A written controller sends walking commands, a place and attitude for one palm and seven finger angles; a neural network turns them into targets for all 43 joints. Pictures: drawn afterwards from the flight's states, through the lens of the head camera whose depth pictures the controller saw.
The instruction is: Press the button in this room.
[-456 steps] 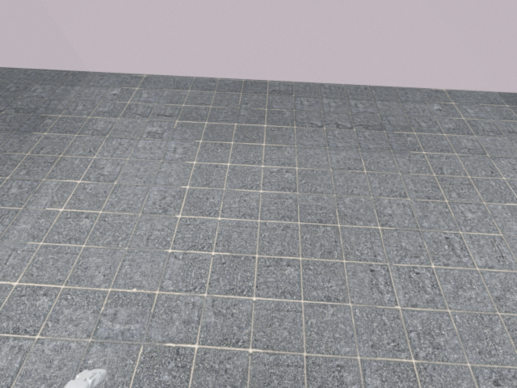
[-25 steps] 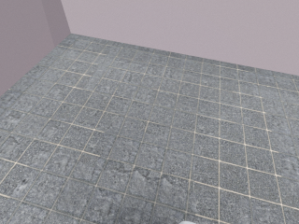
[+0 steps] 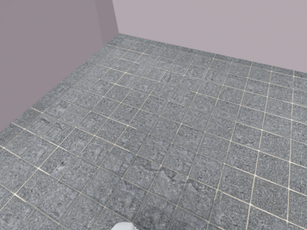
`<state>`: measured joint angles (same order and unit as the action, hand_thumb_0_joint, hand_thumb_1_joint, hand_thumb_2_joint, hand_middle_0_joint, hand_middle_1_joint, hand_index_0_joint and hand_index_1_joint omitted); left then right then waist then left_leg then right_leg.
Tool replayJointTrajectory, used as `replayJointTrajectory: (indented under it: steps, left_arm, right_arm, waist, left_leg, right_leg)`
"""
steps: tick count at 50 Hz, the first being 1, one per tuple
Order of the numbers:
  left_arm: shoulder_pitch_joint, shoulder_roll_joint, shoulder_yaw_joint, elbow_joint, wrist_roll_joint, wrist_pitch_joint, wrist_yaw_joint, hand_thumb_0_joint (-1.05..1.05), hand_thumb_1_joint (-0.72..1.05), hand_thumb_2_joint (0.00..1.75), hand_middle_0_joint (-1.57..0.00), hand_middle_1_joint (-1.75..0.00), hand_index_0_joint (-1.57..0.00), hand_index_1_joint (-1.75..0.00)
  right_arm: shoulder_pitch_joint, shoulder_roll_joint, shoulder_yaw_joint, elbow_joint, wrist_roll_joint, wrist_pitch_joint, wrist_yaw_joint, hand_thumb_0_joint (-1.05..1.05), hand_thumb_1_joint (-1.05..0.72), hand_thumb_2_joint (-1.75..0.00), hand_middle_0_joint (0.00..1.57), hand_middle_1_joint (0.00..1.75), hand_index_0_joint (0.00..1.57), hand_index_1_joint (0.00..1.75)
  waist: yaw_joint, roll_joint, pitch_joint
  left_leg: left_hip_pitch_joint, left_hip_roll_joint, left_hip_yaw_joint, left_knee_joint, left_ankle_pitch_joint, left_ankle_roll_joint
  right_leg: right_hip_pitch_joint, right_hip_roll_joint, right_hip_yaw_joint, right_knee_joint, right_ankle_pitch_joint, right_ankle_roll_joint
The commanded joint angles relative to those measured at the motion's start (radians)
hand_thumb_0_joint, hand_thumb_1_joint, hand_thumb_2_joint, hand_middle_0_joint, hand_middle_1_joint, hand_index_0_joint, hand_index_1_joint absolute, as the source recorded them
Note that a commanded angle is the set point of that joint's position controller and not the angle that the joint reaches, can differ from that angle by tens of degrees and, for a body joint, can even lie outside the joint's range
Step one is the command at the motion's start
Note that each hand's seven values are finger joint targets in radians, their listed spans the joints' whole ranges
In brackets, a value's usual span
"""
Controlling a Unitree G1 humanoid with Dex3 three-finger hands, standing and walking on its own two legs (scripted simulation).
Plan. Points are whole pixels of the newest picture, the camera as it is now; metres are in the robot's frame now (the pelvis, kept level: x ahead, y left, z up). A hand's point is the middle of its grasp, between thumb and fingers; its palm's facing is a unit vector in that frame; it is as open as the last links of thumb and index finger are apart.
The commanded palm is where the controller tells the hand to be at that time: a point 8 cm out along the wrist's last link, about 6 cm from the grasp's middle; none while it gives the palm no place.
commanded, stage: turn or walk to find it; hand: left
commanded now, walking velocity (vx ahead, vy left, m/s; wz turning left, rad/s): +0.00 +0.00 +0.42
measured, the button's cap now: out of the picture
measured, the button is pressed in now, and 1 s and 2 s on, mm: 0 0 0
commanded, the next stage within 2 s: stand and wait in 1.40 s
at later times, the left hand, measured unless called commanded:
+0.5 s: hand out of the picture +0.01 +0.26 -0.16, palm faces +0.23 -0.94 -0.26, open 7.4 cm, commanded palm none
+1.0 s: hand out of the picture -0.08 +0.17 -0.15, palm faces +0.45 -0.85 -0.27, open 7.3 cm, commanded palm none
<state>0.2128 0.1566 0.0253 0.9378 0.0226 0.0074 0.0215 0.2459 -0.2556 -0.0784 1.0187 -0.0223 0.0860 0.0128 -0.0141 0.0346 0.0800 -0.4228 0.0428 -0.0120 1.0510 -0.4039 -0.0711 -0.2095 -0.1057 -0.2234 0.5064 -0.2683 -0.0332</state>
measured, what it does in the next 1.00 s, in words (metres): steps on the spot, turning left: left foot, then right foot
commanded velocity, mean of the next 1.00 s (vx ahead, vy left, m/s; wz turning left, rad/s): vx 0.00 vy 0.00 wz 0.42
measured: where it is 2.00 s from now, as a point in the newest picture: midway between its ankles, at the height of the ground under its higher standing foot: outside the picture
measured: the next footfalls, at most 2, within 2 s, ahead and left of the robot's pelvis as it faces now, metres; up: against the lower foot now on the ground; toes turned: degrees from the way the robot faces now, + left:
left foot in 0.16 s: +0.01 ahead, +0.15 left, +0.00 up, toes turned +10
right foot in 0.66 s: +0.03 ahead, -0.09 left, +0.00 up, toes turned +11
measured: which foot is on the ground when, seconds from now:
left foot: up 0.00-0.14, down 0.16-0.66, up 0.68-1.00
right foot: down 0.00-0.16, up 0.18-0.64, down 0.66-1.00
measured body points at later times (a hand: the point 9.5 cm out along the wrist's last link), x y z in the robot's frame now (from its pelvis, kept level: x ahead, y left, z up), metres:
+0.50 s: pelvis -0.03 +0.04 +0.00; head -0.01 +0.05 +0.45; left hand -0.01 +0.31 -0.14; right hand +0.09 -0.18 -0.14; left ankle -0.03 +0.14 -0.74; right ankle -0.02 -0.11 -0.68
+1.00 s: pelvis -0.06 -0.03 +0.00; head -0.03 -0.05 +0.45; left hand -0.11 +0.21 -0.13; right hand +0.07 -0.26 -0.17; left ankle -0.16 +0.11 -0.65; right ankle -0.01 -0.10 -0.74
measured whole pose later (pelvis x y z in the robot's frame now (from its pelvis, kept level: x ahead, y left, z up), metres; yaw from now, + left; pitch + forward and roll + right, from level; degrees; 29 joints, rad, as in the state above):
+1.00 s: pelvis -0.06 -0.03 +0.00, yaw +26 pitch -2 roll +2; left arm 0.24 0.15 0.03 0.95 0.02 0.00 0.02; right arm 0.26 -0.26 -0.09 1.03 -0.03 0.09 0.01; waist -0.01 0.04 0.06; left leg -0.43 0.04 -0.04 1.10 -0.36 -0.08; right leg -0.21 -0.09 -0.24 0.49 -0.25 -0.05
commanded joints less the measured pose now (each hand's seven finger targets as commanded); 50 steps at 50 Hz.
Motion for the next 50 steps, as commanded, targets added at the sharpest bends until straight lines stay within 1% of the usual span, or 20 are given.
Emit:
replayJointTrajectory:
  steps: [1,4,6,7,8,9,10,11,13,16,24,30,31,32,33,34,35,36,39,50]
  left_arm:
    - [0.062,0.244,0.067,-0.038,0.01,-0.012,0.013,0.0,0.9,0.9,-0.2,-0.3,-0.2,-0.3]
    - [0.063,0.256,0.072,-0.021,0.009,-0.008,0.009,0.0,0.9,0.9,-0.2,-0.3,-0.2,-0.3]
    - [0.039,0.253,0.075,-0.019,0.001,-0.002,0.008,0.0,0.9,0.9,-0.2,-0.3,-0.2,-0.3]
    - [0.039,0.231,0.07,-0.025,-0.008,0.005,0.005,0.0,0.9,0.9,-0.2,-0.3,-0.2,-0.3]
    - [0.045,0.169,0.061,-0.051,-0.016,0.013,0.001,0.0,0.9,0.9,-0.2,-0.3,-0.2,-0.3]
    - [-0.015,0.139,0.04,-0.082,-0.008,0.022,0.001,0.0,0.9,0.9,-0.2,-0.3,-0.2,-0.3]
    - [-0.031,0.158,0.046,-0.084,-0.006,0.029,0.0,0.0,0.9,0.9,-0.2,-0.3,-0.2,-0.3]
    - [-0.045,0.149,0.05,-0.065,-0.001,0.038,0.003,0.0,0.9,0.9,-0.2,-0.3,-0.2,-0.3]
    - [-0.051,0.171,0.057,-0.042,-0.004,0.038,-0.007,0.0,0.9,0.9,-0.2,-0.3,-0.2,-0.3]
    - [-0.006,0.162,0.054,-0.018,-0.004,0.029,-0.012,0.0,0.9,0.9,-0.2,-0.3,-0.2,-0.3]
    - [-0.081,0.146,0.045,-0.07,-0.01,0.026,-0.002,0.0,0.9,0.9,-0.2,-0.3,-0.2,-0.3]
    - [0.014,0.14,0.046,-0.056,-0.018,0.01,0.002,0.0,0.9,0.9,-0.2,-0.3,-0.2,-0.3]
    - [0.063,0.156,0.051,-0.047,-0.017,0.002,0.004,0.0,0.9,0.9,-0.2,-0.3,-0.2,-0.3]
    - [0.084,0.218,0.063,-0.045,-0.004,-0.008,0.011,0.0,0.9,0.9,-0.2,-0.3,-0.2,-0.3]
    - [0.084,0.303,0.08,-0.055,0.008,-0.012,0.016,0.0,0.9,0.9,-0.2,-0.3,-0.2,-0.3]
    - [0.06,0.299,0.074,-0.075,-0.003,-0.003,0.018,0.0,0.9,0.9,-0.2,-0.3,-0.2,-0.3]
    - [-0.011,0.256,0.077,-0.088,-0.004,-0.008,0.021,0.0,0.9,0.9,-0.2,-0.3,-0.2,-0.3]
    - [-0.064,0.233,0.069,-0.101,-0.006,-0.007,0.018,0.0,0.9,0.9,-0.2,-0.3,-0.2,-0.3]
    - [-0.094,0.174,0.048,-0.102,-0.009,-0.017,0.013,0.0,0.9,0.9,-0.2,-0.3,-0.2,-0.3]
    - [0.088,0.207,0.059,-0.03,0.005,-0.018,0.015,0.0,0.9,0.9,-0.2,-0.3,-0.2,-0.3]
  right_arm:
    - [-0.091,-0.022,0.003,-0.098,0.01,-0.038,0.002,0.0,-0.9,-0.9,0.2,0.3,0.2,0.3]
    - [-0.072,-0.02,0.007,-0.1,0.016,-0.05,-0.002,0.0,-0.9,-0.9,0.2,0.3,0.2,0.3]
    - [-0.008,-0.034,0.007,-0.084,0.013,-0.062,-0.004,0.0,-0.9,-0.9,0.2,0.3,0.2,0.3]
    - [0.028,-0.069,-0.001,-0.075,0.012,-0.07,-0.003,0.0,-0.9,-0.9,0.2,0.3,0.2,0.3]
    - [0.056,-0.165,-0.022,-0.079,0.003,-0.08,-0.007,0.0,-0.9,-0.9,0.2,0.3,0.2,0.3]
    - [0.084,-0.222,-0.033,-0.076,0.005,-0.07,-0.013,0.0,-0.9,-0.9,0.2,0.3,0.2,0.3]
    - [0.071,-0.214,-0.03,-0.077,0.0,-0.066,-0.016,0.0,-0.9,-0.9,0.2,0.3,0.2,0.3]
    - [0.025,-0.181,-0.022,-0.078,-0.002,-0.072,-0.026,0.0,-0.9,-0.9,0.2,0.3,0.2,0.3]
    - [-0.055,-0.14,-0.004,-0.104,-0.001,-0.071,-0.033,0.0,-0.9,-0.9,0.2,0.3,0.2,0.3]
    - [-0.044,-0.136,-0.002,-0.107,0.005,-0.084,-0.034,0.0,-0.9,-0.9,0.2,0.3,0.2,0.3]
    - [0.012,-0.141,-0.019,-0.104,-0.001,-0.074,-0.028,0.0,-0.9,-0.9,0.2,0.3,0.2,0.3]
    - [-0.037,-0.136,-0.028,-0.124,-0.002,-0.063,-0.022,0.0,-0.9,-0.9,0.2,0.3,0.2,0.3]
    - [-0.049,-0.124,-0.028,-0.131,0.004,-0.063,-0.02,0.0,-0.9,-0.9,0.2,0.3,0.2,0.3]
    - [-0.034,-0.069,-0.022,-0.137,0.013,-0.062,-0.015,0.0,-0.9,-0.9,0.2,0.3,0.2,0.3]
    - [-0.045,-0.016,-0.011,-0.165,0.012,-0.061,-0.013,0.0,-0.9,-0.9,0.2,0.3,0.2,0.3]
    - [-0.068,-0.075,-0.029,-0.165,0.004,-0.049,-0.014,0.0,-0.9,-0.9,0.2,0.3,0.2,0.3]
    - [-0.054,-0.081,-0.034,-0.144,-0.003,-0.035,-0.01,0.0,-0.9,-0.9,0.2,0.3,0.2,0.3]
    - [-0.032,-0.079,-0.037,-0.119,-0.004,-0.028,-0.005,0.0,-0.9,-0.9,0.2,0.3,0.2,0.3]
    - [0.052,-0.046,-0.031,-0.07,-0.004,-0.022,0.005,0.0,-0.9,-0.9,0.2,0.3,0.2,0.3]
    - [-0.068,-0.038,-0.01,-0.082,0.002,-0.025,0.0,0.0,-0.9,-0.9,0.2,0.3,0.2,0.3]
  waist:
    - [0.064,-0.22,-0.078]
    - [0.055,-0.235,-0.109]
    - [0.013,-0.193,-0.14]
    - [-0.011,-0.092,-0.161]
    - [-0.028,0.192,-0.159]
    - [-0.045,0.263,-0.127]
    - [-0.043,0.167,-0.115]
    - [-0.034,0.239,-0.087]
    - [-0.006,0.169,-0.017]
    - [0.008,0.077,-0.071]
    - [-0.03,0.095,-0.096]
    - [0.02,0.108,-0.131]
    - [0.048,0.068,-0.153]
    - [0.055,-0.102,-0.159]
    - [0.067,-0.355,-0.115]
    - [0.068,-0.264,-0.092]
    - [0.036,-0.279,-0.047]
    - [0.009,-0.218,-0.013]
    - [-0.031,-0.166,-0.006]
    - [0.058,-0.202,-0.059]
  left_leg:
    - [-0.02,0.003,0.063,-0.195,-0.059,0.001]
    - [0.055,-0.01,0.093,-0.341,-0.042,0.016]
    - [0.194,-0.011,0.105,-0.543,0.126,0.028]
    - [0.313,0.02,0.055,-0.654,0.253,0.044]
    - [0.418,0.241,-0.25,-0.728,0.462,0.13]
    - [0.37,0.356,-0.332,-0.753,0.628,0.207]
    - [0.305,0.372,-0.298,-0.749,0.536,0.255]
    - [0.26,0.304,-0.273,-0.775,0.471,0.228]
    - [0.211,0.233,-0.217,-0.769,0.435,0.209]
    - [0.289,0.193,-0.176,-0.748,0.535,0.203]
    - [0.323,0.203,-0.281,-0.721,0.526,0.249]
    - [0.167,0.137,-0.311,-0.648,0.484,0.207]
    - [0.093,0.101,-0.286,-0.597,0.394,0.17]
    - [-0.065,0.011,-0.201,-0.471,0.193,0.106]
    - [-0.212,-0.122,-0.046,-0.233,-0.129,0.041]
    - [-0.153,-0.079,-0.079,-0.05,-0.162,0.045]
    - [-0.144,-0.052,-0.114,0.044,-0.108,0.051]
    - [-0.136,-0.048,-0.096,0.12,-0.05,0.047]
    - [-0.135,-0.034,-0.052,0.194,0.08,0.021]
    - [-0.1,0.012,0.006,-0.054,-0.024,-0.008]
  right_leg:
    - [0.114,-0.26,0.178,-0.145,0.349,-0.108]
    - [0.122,-0.269,0.167,-0.084,0.415,-0.103]
    - [0.069,-0.246,0.105,0.01,0.361,-0.043]
    - [-0.022,-0.204,0.064,0.119,0.267,0.008]
    - [-0.254,-0.073,0.017,0.314,-0.09,0.083]
    - [-0.329,-0.019,0.084,0.464,-0.368,0.104]
    - [-0.305,-0.032,0.141,0.543,-0.345,0.091]
    - [-0.326,-0.037,0.179,0.568,-0.29,0.097]
    - [-0.333,-0.026,0.197,0.612,-0.179,0.098]
    - [-0.33,-0.008,0.194,0.618,-0.112,0.113]
    - [-0.286,0.024,0.206,0.412,-0.185,0.121]
    - [-0.014,0.077,0.174,0.046,-0.043,0.097]
    - [0.107,0.055,0.183,-0.092,0.056,0.093]
    - [0.24,-0.094,0.321,-0.199,0.024,0.053]
    - [0.228,-0.336,0.573,-0.252,0.066,-0.054]
    - [0.051,-0.397,0.553,-0.274,0.06,-0.117]
    - [-0.04,-0.335,0.497,-0.302,-0.058,-0.111]
    - [-0.078,-0.283,0.449,-0.304,-0.099,-0.09]
    - [-0.052,-0.184,0.252,-0.253,0.052,-0.039]
    - [0.126,-0.258,0.226,-0.211,0.208,-0.095]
